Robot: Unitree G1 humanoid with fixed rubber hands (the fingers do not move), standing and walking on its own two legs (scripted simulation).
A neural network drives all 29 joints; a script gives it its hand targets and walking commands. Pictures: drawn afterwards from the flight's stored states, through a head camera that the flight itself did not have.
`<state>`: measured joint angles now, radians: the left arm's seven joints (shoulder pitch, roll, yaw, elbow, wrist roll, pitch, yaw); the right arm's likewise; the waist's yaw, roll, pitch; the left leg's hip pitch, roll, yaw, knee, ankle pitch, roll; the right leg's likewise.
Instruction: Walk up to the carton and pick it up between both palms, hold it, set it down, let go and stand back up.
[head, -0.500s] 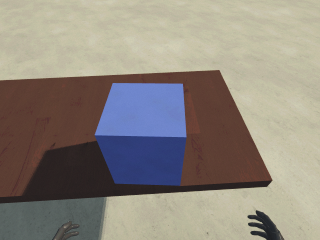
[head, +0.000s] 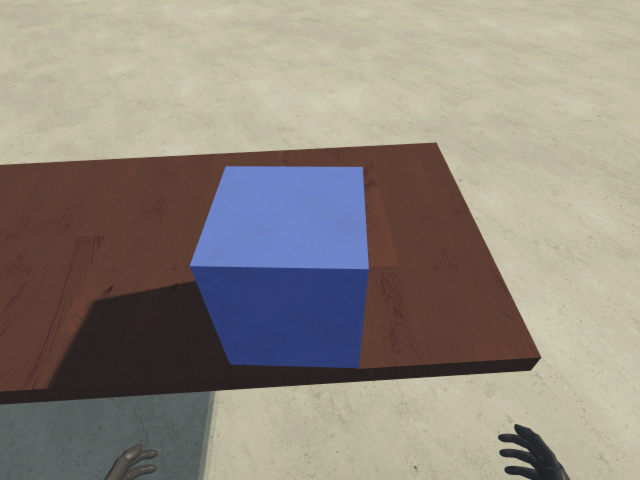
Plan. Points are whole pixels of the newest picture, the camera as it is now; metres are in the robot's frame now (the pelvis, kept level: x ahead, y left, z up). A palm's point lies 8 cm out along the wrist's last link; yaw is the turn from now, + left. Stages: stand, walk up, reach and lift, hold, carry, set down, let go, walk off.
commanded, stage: stand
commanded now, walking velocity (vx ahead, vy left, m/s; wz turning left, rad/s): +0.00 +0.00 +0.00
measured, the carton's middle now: (293, 269) +0.43 +0.03 +0.00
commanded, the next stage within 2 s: none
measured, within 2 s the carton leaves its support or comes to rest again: neither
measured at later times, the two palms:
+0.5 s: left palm out of the picture +0.13 +0.26 -0.07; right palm out of the picture +0.11 -0.28 -0.10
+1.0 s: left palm out of the picture +0.13 +0.26 -0.07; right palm out of the picture +0.11 -0.28 -0.10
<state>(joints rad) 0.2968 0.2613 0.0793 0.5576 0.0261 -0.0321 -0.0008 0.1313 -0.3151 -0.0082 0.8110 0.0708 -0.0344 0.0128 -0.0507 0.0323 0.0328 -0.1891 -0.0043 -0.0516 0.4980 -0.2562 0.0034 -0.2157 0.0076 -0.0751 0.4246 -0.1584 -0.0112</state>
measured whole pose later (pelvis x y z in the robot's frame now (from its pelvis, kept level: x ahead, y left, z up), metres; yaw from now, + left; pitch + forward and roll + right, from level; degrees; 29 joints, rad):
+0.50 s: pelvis +0.00 +0.00 +0.00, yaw +0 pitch -3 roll -1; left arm 0.30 0.26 0.08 0.57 0.03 -0.03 0.00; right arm 0.14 -0.32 -0.01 0.85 0.07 -0.03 0.02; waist -0.05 0.03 0.03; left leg -0.19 0.00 -0.05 0.50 -0.25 0.00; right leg -0.22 0.01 -0.08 0.43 -0.16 -0.01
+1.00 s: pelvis +0.00 +0.00 +0.00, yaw +0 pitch -3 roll -1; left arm 0.30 0.27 0.08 0.57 0.02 -0.03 0.00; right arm 0.14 -0.32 -0.01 0.86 0.07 -0.03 0.02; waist -0.05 0.03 0.03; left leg -0.19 0.00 -0.05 0.50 -0.25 0.00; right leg -0.22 0.01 -0.08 0.43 -0.16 -0.01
